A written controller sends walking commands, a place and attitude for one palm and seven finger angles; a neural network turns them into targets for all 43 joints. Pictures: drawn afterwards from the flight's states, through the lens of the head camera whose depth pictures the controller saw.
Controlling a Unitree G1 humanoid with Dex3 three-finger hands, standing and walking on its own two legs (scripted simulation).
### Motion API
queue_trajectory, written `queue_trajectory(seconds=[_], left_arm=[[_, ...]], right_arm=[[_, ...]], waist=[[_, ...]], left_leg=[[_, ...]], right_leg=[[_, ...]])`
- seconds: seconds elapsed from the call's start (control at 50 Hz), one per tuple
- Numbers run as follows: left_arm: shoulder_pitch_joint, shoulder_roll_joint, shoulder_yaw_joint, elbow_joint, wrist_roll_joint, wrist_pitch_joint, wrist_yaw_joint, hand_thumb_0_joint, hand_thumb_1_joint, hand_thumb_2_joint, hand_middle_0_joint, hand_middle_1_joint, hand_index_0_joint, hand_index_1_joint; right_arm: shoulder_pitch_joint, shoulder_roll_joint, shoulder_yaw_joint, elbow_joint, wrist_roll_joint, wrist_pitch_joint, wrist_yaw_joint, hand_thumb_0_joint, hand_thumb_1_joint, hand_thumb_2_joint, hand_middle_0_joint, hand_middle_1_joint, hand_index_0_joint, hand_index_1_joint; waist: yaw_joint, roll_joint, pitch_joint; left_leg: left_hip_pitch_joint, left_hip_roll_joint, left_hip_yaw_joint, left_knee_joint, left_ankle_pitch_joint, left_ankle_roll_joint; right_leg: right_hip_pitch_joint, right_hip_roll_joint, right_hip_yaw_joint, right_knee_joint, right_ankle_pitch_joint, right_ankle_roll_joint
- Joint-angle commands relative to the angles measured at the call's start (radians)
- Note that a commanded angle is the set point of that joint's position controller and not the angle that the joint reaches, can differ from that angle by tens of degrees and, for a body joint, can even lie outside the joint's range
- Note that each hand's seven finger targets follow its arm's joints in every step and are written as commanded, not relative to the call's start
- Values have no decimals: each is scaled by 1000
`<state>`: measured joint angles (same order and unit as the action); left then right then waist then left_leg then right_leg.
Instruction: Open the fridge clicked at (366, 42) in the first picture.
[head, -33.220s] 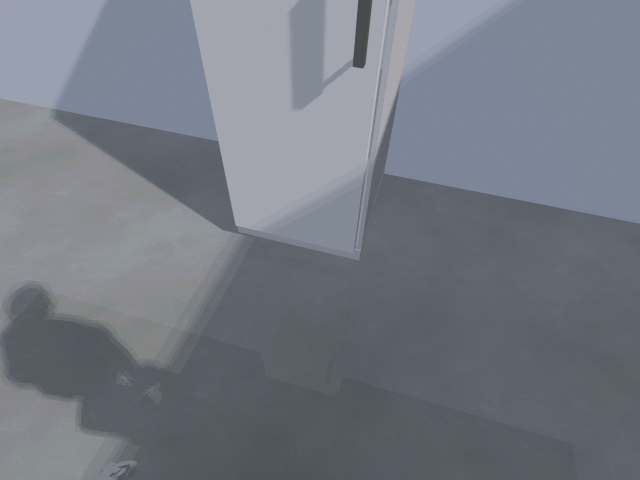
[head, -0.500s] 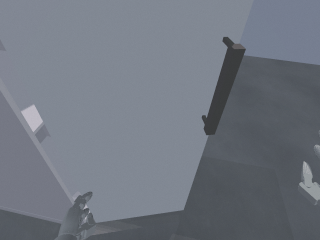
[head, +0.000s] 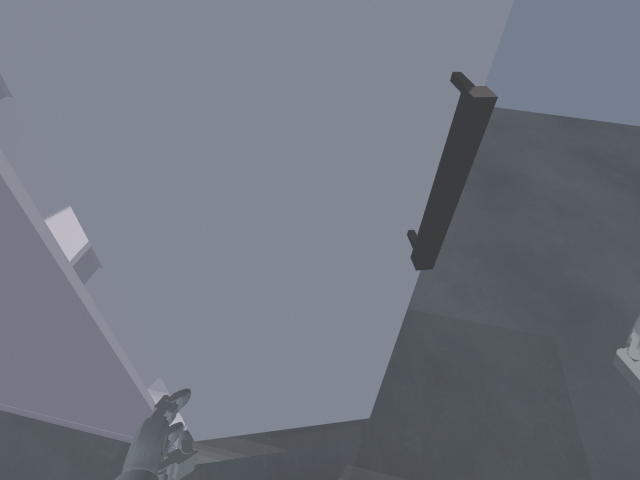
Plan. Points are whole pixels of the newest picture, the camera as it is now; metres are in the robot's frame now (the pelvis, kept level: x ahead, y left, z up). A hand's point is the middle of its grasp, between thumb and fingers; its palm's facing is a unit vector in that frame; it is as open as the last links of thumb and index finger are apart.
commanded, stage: step back with the hand held close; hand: right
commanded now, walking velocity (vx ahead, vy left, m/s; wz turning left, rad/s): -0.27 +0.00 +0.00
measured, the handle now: (438, 182) +0.42 -0.15 +0.19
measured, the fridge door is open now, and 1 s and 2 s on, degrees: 70 70 70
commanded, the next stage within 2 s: stop stepping back and stand still in 0.94 s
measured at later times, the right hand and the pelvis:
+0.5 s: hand out of the picture +0.11 -0.29 +0.16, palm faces +0.46 +0.76 -0.46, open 7.4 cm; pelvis -0.08 -0.02 -0.02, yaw +0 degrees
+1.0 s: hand out of the picture +0.00 -0.29 +0.16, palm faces +0.46 +0.76 -0.46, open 7.4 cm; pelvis -0.18 -0.02 -0.01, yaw -1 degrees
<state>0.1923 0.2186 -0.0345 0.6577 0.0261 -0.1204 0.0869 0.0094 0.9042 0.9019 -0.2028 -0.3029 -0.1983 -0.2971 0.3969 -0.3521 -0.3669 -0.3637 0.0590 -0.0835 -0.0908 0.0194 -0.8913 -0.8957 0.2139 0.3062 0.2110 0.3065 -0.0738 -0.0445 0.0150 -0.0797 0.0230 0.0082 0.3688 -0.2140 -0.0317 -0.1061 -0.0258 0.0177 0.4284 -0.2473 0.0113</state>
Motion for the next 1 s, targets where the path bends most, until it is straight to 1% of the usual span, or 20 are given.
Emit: queue_trajectory(seconds=[0.0, 0.06, 0.18, 0.28, 0.36, 0.44, 0.54, 0.58, 0.62, 0.66, 0.68, 0.74, 0.8, 0.82, 0.84, 0.86, 0.88, 0.9, 0.92, 0.98], left_arm=[[-137, 118, 57, -199, 1, -10, 3, 0, 900, 900, -200, -300, -200, -300], [-123, 127, 71, -220, -1, 11, 3, 0, 900, 900, -200, -300, -200, -300], [-116, 120, 84, -259, -13, 44, 10, 0, 900, 900, -200, -300, -200, -300], [-109, 127, 87, -270, -16, 31, 19, 0, 900, 900, -200, -300, -200, -300], [-107, 144, 89, -271, -18, 6, 22, 0, 900, 900, -200, -300, -200, -300], [-80, 148, 92, -261, -21, -18, 15, 0, 900, 900, -200, -300, -200, -300], [-38, 125, 85, -218, -13, -37, 10, 0, 900, 900, -200, -300, -200, -300], [-35, 116, 78, -204, -11, -39, 10, 0, 900, 900, -200, -300, -200, -300], [-44, 131, 78, -216, -12, -47, 16, 0, 900, 900, -200, -300, -200, -300], [-74, 162, 85, -238, -9, -66, 27, 0, 900, 900, -200, -300, -200, -300], [-69, 150, 90, -238, -9, -73, 23, 0, 900, 900, -200, -300, -200, -300], [-63, 140, 115, -224, -10, -84, -2, 0, 900, 900, -200, -300, -200, -300], [-80, 125, 106, -215, -13, -84, -18, 0, 900, 900, -200, -300, -200, -300], [-87, 120, 101, -205, -7, -80, -22, 0, 900, 900, -200, -300, -200, -300], [-86, 103, 99, -194, -6, -72, -27, 0, 900, 900, -200, -300, -200, -300], [-71, 84, 97, -175, -5, -61, -29, 0, 900, 900, -200, -300, -200, -300], [-108, 80, 83, -169, -5, -59, -24, 0, 900, 900, -200, -300, -200, -300], [-79, 67, 64, -165, 13, -67, -13, 0, 900, 900, -200, -300, -200, -300], [-73, 69, 79, -152, -15, -68, -12, 0, 900, 900, -200, -300, -200, -300], [-109, 73, 63, -182, -10, -60, 13, 0, 900, 900, -200, -300, -200, -300]], right_arm=[[-39, -184, -117, -201, -14, -109, -16, 0, -900, -900, 200, 300, 200, 300], [47, -177, -117, -225, -12, -121, -17, 0, -900, -900, 200, 300, 200, 300], [124, -241, -194, -308, -2, -142, -35, 0, -900, -900, 200, 300, 200, 300], [105, -250, -208, -344, -8, -169, -46, 0, -900, -900, 200, 300, 200, 300], [59, -222, -190, -326, -27, -188, -50, 0, -900, -900, 200, 300, 200, 300], [33, -197, -169, -289, -44, -206, -54, 0, -900, -900, 200, 300, 200, 300], [0, -228, -165, -313, -37, -224, -72, 0, -900, -900, 200, 300, 200, 300], [-6, -232, -161, -331, -31, -224, -80, 0, -900, -900, 200, 300, 200, 300], [-21, -241, -172, -372, -30, -235, -83, 0, -900, -900, 200, 300, 200, 300], [-14, -240, -204, -386, -49, -244, -85, 0, -900, -900, 200, 300, 200, 300], [-19, -235, -222, -393, -64, -248, -86, 0, -900, -900, 200, 300, 200, 300], [54, -231, -233, -358, -55, -257, -77, 0, -900, -900, 200, 300, 200, 300], [151, -210, -204, -313, -32, -249, -62, 0, -900, -900, 200, 300, 200, 300], [138, -212, -191, -323, -25, -244, -55, 0, -900, -900, 200, 300, 200, 300], [124, -233, -192, -330, -18, -242, -54, 0, -900, -900, 200, 300, 200, 300], [104, -271, -203, -349, -22, -240, -61, 0, -900, -900, 200, 300, 200, 300], [29, -297, -194, -374, -14, -248, -70, 0, -900, -900, 200, 300, 200, 300], [26, -333, -236, -348, -29, -258, -85, 0, -900, -900, 200, 300, 200, 300], [17, -262, -170, -316, -32, -231, -65, 0, -900, -900, 200, 300, 200, 300], [-2, -274, -189, -300, -33, -192, -50, 0, -900, -900, 200, 300, 200, 300]], waist=[[37, 27, -65], [37, -20, -151], [40, 39, -229], [40, -51, -180], [45, -84, -105], [52, -18, -48], [68, 126, -53], [76, 120, -78], [77, 3, -80], [66, -263, -87], [55, -307, -113], [47, -153, -137], [49, -201, -59], [51, -180, -42], [57, -55, -41], [58, 166, -69], [38, 220, -42], [36, 162, -104], [46, 307, -204], [50, 244, -176]], left_leg=[[-95, 40, -13, -47, 348, 26], [-77, 34, 4, -3, 364, 18], [-51, 24, 0, 58, 355, 8], [-36, 3, -9, 101, 249, 1], [15, -11, -25, 141, 105, 2], [-51, 7, -73, 101, -106, 12], [-425, 116, -152, -96, -356, 70], [-477, 126, -123, -78, -320, 74], [-427, 63, -63, 25, -304, 42], [-129, -77, 3, 399, -185, -5], [-11, -116, 8, 612, -120, -9], [-57, -109, -16, 543, -203, 15], [-77, -99, 36, 225, -245, 46], [-135, -72, 10, 74, -253, 66], [-239, 43, -147, -86, -260, 118], [-376, 258, -401, -193, -130, 183], [-390, 348, -409, -166, 249, 208], [-240, 310, -290, -41, 718, 185], [-74, 240, -226, 61, 934, 118], [-109, 169, -157, 141, 944, 121]], right_leg=[[-29, 10, -28, -5, 313, -37], [-9, -6, -25, -8, 411, -35], [-72, -20, -7, -9, 391, -38], [-206, -38, 20, -53, 212, -58], [-414, -56, 57, -115, -149, -86], [-511, -49, 67, -70, -364, -96], [-216, 31, -8, 197, -213, -40], [-139, 32, -12, 206, -161, -32], [-204, -15, 69, 65, -241, -50], [-535, -188, 313, -266, -562, -136], [-643, -262, 394, -336, -606, -182], [-520, -232, 276, -214, -348, -173], [-492, -168, 194, -173, -364, -111], [-437, -123, 142, -107, -320, -71], [-366, -62, 80, 65, -228, -25], [-270, 29, -20, 361, -115, 24], [-335, 41, -21, 570, -174, 32], [-414, 21, -34, 585, -194, 28], [-439, 38, -15, 543, -170, 15], [-255, 38, -93, 284, -17, 7]])
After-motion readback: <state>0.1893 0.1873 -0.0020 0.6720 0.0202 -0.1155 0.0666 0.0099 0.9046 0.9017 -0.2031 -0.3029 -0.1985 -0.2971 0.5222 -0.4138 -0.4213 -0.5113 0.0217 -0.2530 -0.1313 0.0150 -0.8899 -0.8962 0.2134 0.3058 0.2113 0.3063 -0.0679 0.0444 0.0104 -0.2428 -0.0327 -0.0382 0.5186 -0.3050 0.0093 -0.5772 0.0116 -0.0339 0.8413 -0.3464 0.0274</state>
